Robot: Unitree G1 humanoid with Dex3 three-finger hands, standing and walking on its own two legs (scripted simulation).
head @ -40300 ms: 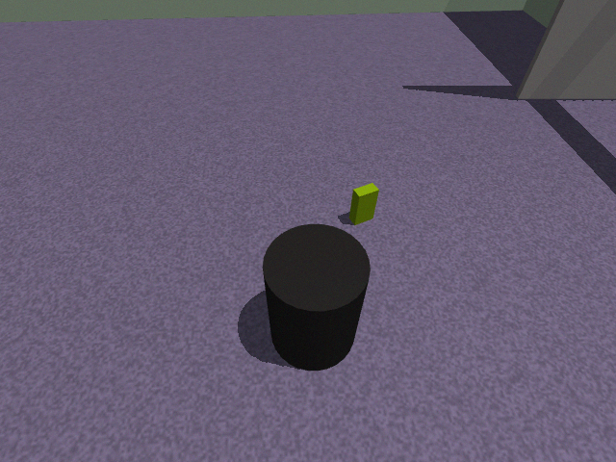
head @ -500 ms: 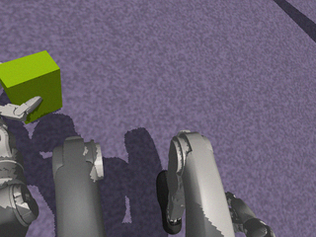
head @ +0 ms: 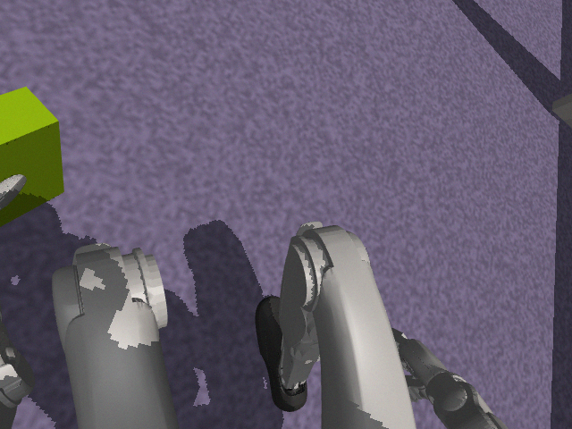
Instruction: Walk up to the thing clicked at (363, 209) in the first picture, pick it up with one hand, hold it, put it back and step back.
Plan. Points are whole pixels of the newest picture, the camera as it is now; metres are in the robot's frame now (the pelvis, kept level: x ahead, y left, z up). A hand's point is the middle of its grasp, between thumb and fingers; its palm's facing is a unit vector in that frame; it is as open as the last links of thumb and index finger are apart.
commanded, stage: lower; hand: left
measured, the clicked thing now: (8, 165) +0.43 +0.29 -0.14
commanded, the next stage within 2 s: loosen in 1.06 s
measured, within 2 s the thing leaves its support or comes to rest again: neither
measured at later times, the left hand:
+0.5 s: hand out of the picture +0.44 +0.32 -0.14, palm faces +0.46 -0.89 -0.02, open 9.5 cm
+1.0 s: hand out of the picture +0.44 +0.32 -0.16, palm faces +0.46 -0.89 -0.02, open 9.5 cm
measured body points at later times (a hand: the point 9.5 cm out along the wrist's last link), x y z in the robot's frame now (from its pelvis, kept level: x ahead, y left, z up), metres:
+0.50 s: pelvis -0.01 +0.01 -0.01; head +0.22 +0.17 +0.35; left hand +0.41 +0.37 -0.14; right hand +0.14 -0.25 -0.05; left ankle +0.08 +0.14 -0.26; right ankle +0.12 -0.13 -0.25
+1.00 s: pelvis -0.01 +0.02 -0.01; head +0.22 +0.18 +0.33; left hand +0.41 +0.37 -0.16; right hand +0.14 -0.24 -0.04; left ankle +0.08 +0.14 -0.26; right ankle +0.12 -0.13 -0.25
